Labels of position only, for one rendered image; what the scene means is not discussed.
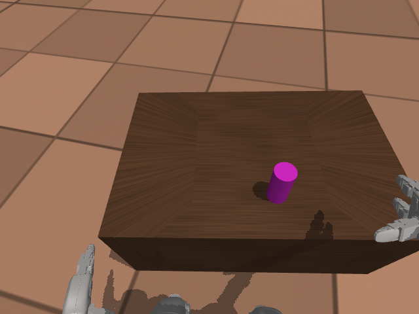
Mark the left robot hand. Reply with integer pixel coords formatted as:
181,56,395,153
62,244,115,314

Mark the can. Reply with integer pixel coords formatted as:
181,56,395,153
266,162,298,204

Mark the right robot hand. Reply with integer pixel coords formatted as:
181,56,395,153
374,175,419,243

